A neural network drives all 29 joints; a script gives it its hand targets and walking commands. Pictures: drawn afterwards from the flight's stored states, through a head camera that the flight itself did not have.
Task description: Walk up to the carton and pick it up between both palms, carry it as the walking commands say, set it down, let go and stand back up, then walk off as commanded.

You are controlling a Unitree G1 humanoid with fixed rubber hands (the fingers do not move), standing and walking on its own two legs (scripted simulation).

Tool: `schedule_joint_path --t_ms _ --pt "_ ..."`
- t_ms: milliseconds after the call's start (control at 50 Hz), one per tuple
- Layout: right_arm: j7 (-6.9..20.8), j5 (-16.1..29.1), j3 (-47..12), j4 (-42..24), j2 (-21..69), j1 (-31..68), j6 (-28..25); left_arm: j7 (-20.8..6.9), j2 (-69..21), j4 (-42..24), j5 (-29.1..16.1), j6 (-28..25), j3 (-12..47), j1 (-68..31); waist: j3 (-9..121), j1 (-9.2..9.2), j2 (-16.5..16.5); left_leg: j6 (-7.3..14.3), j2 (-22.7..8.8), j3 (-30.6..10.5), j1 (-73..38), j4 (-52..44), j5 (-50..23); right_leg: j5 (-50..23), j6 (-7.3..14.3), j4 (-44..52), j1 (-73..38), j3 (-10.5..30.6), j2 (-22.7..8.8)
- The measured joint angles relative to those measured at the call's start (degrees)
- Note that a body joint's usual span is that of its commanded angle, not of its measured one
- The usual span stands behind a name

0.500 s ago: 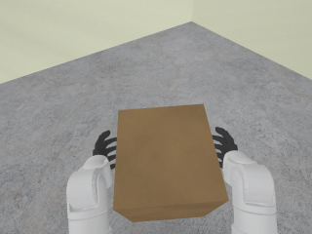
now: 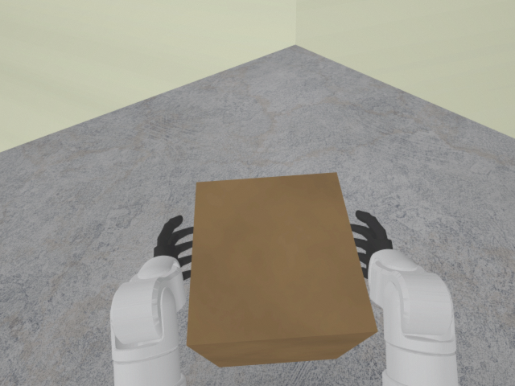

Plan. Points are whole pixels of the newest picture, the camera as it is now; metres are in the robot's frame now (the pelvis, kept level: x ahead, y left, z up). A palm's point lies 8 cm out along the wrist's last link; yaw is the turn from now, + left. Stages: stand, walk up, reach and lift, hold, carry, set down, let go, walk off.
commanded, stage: carry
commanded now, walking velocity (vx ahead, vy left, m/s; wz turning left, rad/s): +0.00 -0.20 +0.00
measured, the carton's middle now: (272, 278) +0.29 +0.00 +0.03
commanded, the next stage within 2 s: none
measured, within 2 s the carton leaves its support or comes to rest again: neither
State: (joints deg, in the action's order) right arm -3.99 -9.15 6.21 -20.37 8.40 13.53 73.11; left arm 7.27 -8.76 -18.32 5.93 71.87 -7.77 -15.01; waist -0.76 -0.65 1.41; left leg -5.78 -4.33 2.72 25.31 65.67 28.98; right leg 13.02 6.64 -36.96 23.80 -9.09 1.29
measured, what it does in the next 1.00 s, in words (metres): steps to the right: left foot, then right foot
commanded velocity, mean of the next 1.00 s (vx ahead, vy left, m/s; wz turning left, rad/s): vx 0.00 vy -0.13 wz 0.00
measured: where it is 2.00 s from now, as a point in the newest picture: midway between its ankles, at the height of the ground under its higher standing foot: outside the picture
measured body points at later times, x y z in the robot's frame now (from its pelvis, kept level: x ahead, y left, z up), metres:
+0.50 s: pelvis -0.07 -0.11 +0.00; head -0.04 -0.13 +0.45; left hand +0.23 +0.02 +0.08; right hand +0.21 -0.27 +0.07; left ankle -0.08 +0.07 -0.68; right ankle -0.04 -0.16 -0.72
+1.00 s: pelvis -0.14 -0.21 +0.00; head -0.11 -0.21 +0.45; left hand +0.16 -0.08 +0.08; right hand +0.14 -0.37 +0.08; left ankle -0.14 -0.04 -0.72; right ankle -0.11 -0.30 -0.70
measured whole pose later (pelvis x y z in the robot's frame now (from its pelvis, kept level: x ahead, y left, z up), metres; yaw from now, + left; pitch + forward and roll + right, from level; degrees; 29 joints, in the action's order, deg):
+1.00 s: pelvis -0.14 -0.21 +0.00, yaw -1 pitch +0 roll +1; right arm -3.9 -9.1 6.1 -21.6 8.5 13.4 73.3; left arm 7.7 -8.7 -19.8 5.2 72.5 -7.8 -15.3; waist -2.7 -0.6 -1.7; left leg -4.3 -6.9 4.5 18.3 38.1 19.4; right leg 24.1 -1.8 -50.5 27.1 -5.4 -1.5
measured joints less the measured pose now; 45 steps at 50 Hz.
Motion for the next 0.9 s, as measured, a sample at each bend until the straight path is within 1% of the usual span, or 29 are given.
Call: schedule_joint_path --t_ms 40,80,120,140,160,180,200,240,260,280,300,340,380,400,420,440,460,480,540,600,700,740,780,820,840,860,880,900 --pt "0.0 0.0 0.0 0.0 0.0 0.0 0.0 0.0 0.0 0.0 0.0 0.0 0.0 0.0 0.9 -0.02 -0.3 0.3 0.0 0.0 -0.3 -2.5 0.0 -0.6 0.7 0.1 1.2 -1.4 0.5" --pt "0.0 0.0 0.0 0.0 0.0 0.0 0.0 0.0 0.0 0.0 0.0 0.0 0.0 0.0 1.5 -0.04 -0.8 1.0 0.1 -0.1 -1.7 -8.2 0.1 -1.2 1.3 0.2 2.3 -2.7 1.0" --pt "0.0 0.0 0.0 0.1 0.0 0.0 0.0 0.0 0.0 0.0 0.0 0.1 0.0 0.0 1.9 -0.09 -1.1 2.2 0.1 -0.1 -4.7 -18.2 -0.5 -1.8 1.7 0.1 3.3 -3.9 1.6" --pt "0.1 0.0 0.0 0.5 0.0 0.0 -0.2 0.0 0.0 0.1 0.2 0.2 0.0 0.0 1.9 -0.01 -1.8 3.5 0.2 0.0 -5.6 -21.7 -1.9 -2.0 1.7 -0.2 3.9 -4.1 1.6" --pt "0.4 0.0 0.0 1.3 0.0 -0.1 -0.5 0.0 0.1 0.2 0.3 0.2 0.0 0.3 1.3 0.03 -2.6 4.3 0.4 0.0 -5.6 -21.8 -3.3 -0.8 1.0 -0.6 3.8 -4.0 1.3" --pt "0.5 0.0 -0.1 2.1 0.0 -0.1 -0.4 0.1 0.2 0.4 0.4 0.6 0.0 0.7 1.0 -0.01 -2.6 4.5 0.2 -0.1 -5.6 -21.9 -4.5 3.0 -0.2 -3.1 4.2 -3.8 1.3" --pt "0.7 0.0 -0.2 2.6 0.0 -0.2 -0.2 0.2 0.2 0.4 0.5 1.0 0.0 1.0 0.9 0.0 -2.4 4.6 -0.3 -0.2 -5.6 -22.3 -5.4 6.2 -1.1 -7.7 5.2 -3.2 1.3" --pt "0.8 0.0 -0.2 3.2 0.0 -0.3 -0.1 0.3 0.3 0.5 0.6 1.6 0.0 1.1 0.9 0.02 -2.2 4.6 -1.1 -0.2 -5.6 -23.5 -6.9 8.7 -1.8 -17.1 7.2 -1.2 0.7" --pt "0.9 0.0 -0.2 3.2 0.0 -0.3 -0.2 0.3 0.3 0.4 0.6 1.5 0.0 1.1 0.9 0.05 -2.3 4.3 -1.5 -0.2 -5.6 -24.3 -7.6 8.8 -2.0 -19.5 7.4 -0.5 0.1" --pt "0.9 0.0 -0.2 3.2 0.0 -0.3 -0.5 0.3 0.3 0.4 0.6 1.2 0.0 1.1 0.9 0.08 -2.3 3.9 -1.9 -0.1 -5.6 -25.1 -8.2 8.8 -2.2 -19.9 6.9 0.0 -0.5" --pt "0.9 0.0 -0.2 3.2 0.0 -0.2 -0.8 0.3 0.3 0.4 0.5 0.9 0.0 1.1 1.0 0.09 -2.4 3.3 -2.3 -0.1 -5.5 -25.8 -8.9 8.9 -2.3 -19.2 6.0 0.3 -1.1" --pt "0.9 0.0 -0.2 3.2 0.0 -0.1 -1.2 0.3 0.3 0.3 0.5 0.5 0.0 1.0 1.1 0.12 -2.4 2.0 -3.2 -0.1 -5.2 -26.8 -10.0 8.9 -2.3 -14.5 3.1 0.4 -2.2" --pt "0.8 0.0 -0.2 3.2 0.1 0.0 -1.3 0.3 0.3 0.2 0.5 0.3 0.0 1.0 1.2 0.17 -2.3 0.7 -4.1 0.0 -4.7 -26.9 -10.5 8.9 -2.3 -5.5 -1.4 0.5 -2.8" --pt "0.8 0.0 -0.2 3.2 0.1 0.0 -1.4 0.3 0.3 0.3 0.5 0.2 0.0 1.0 1.0 0.36 -1.9 0.0 -4.8 0.0 -4.5 -26.7 -10.5 6.1 -2.5 -1.4 -3.0 0.3 -2.4" --pt "0.8 0.0 -0.2 3.2 0.0 0.0 -1.5 0.3 0.3 0.3 0.5 0.1 0.0 1.0 0.4 0.45 -1.0 -0.1 -5.9 -0.1 -4.5 -26.3 -10.4 4.8 -2.4 -0.9 -3.0 0.2 -1.4" --pt "0.8 0.0 -0.2 3.1 0.0 0.0 -1.4 0.3 0.3 0.3 0.5 0.1 0.0 0.9 -0.3 0.27 -0.8 -0.1 -5.9 0.0 -4.0 -23.9 -7.2 4.6 -2.0 -1.2 -2.8 0.3 -0.9" --pt "0.8 0.0 -0.2 2.8 0.0 0.0 -1.3 0.3 0.2 0.3 0.4 0.2 0.0 0.8 -1.0 0.04 -0.9 -0.1 -5.3 0.1 -2.9 -19.8 -3.5 4.6 -1.6 -1.3 -2.7 0.4 -0.8" --pt "0.7 0.0 -0.1 2.4 0.0 0.0 -1.2 0.3 0.2 0.3 0.3 0.2 0.0 0.6 -1.8 -0.07 -1.1 -0.1 -4.4 0.1 -1.8 -15.3 -1.5 4.6 -1.0 -1.2 -2.7 0.4 -0.9" --pt "0.5 0.0 0.0 1.4 0.0 0.0 -1.1 0.3 0.1 0.2 0.1 -0.2 0.0 0.2 -3.4 -0.1 -1.0 -0.1 -2.2 0.1 0.1 -5.6 -1.0 3.9 0.2 -0.7 -2.6 0.3 -0.7" --pt "0.3 0.0 0.0 0.9 0.0 0.0 -0.9 0.3 0.1 0.0 -0.2 -0.3 0.0 0.2 -3.4 -0.13 -0.9 -0.1 -0.9 0.0 0.2 -2.5 -1.0 3.4 1.3 -0.6 -1.8 -0.1 0.1" --pt "-0.2 0.0 0.0 -0.8 0.0 0.1 -0.3 0.3 0.0 -0.4 -0.9 -0.8 0.0 0.0 -2.5 -0.14 -1.0 -0.1 -0.5 0.0 0.2 -2.7 -0.9 2.5 2.9 0.0 -0.1 -2.5 1.5" --pt "-0.2 0.0 0.0 -1.2 0.0 0.2 -0.3 0.3 0.0 -0.7 -1.0 -0.9 0.0 -0.1 -2.2 -0.15 -1.3 -0.1 -0.3 0.0 -0.3 -4.7 -0.9 2.0 3.6 0.4 0.5 -3.5 2.1" --pt "-0.2 0.0 0.0 -1.2 0.0 0.2 -0.3 0.3 0.0 -0.8 -1.0 -0.9 0.0 0.0 -2.2 -0.16 -2.2 -0.1 0.1 0.1 -1.6 -8.7 -0.9 1.3 3.7 1.1 0.7 -4.2 2.6" --pt "-0.2 0.0 0.0 -1.2 0.0 0.2 -0.2 0.3 0.0 -0.9 -1.0 -0.7 0.0 0.0 -2.3 -0.17 -3.7 0.2 0.5 1.4 -4.3 -16.3 -0.9 0.1 3.7 2.4 0.8 -4.4 3.2" --pt "-0.2 0.0 0.0 -1.2 0.0 0.2 -0.2 0.3 0.0 -1.0 -0.9 -0.6 0.0 -0.1 -2.4 -0.2 -4.6 0.9 0.6 2.4 -6.2 -21.9 -0.8 -0.6 2.4 2.7 1.1 -4.4 3.4" --pt "-0.2 0.0 0.0 -1.2 0.0 0.3 -0.3 0.4 0.0 -1.2 -0.9 -0.5 0.0 -0.2 -2.5 -0.18 -5.4 2.3 0.5 3.1 -8.0 -27.8 -3.7 -1.4 -1.0 1.9 2.1 -4.4 3.6" --pt "-0.1 0.0 0.0 -1.3 0.1 0.4 -0.5 0.4 0.0 -1.3 -0.8 -0.6 0.0 -0.3 -3.2 -0.15 -6.3 3.1 0.3 3.4 -8.2 -28.9 -7.4 -2.9 -5.6 -2.6 4.0 -4.4 3.0" --pt "-0.1 0.0 0.0 -1.2 0.1 0.3 -0.5 0.4 0.0 -1.3 -0.8 -0.5 0.0 -0.3 -3.8 -0.21 -6.5 3.2 -0.1 3.4 -8.1 -28.4 -8.8 0.7 -8.0 -11.0 6.2 -3.5 2.5"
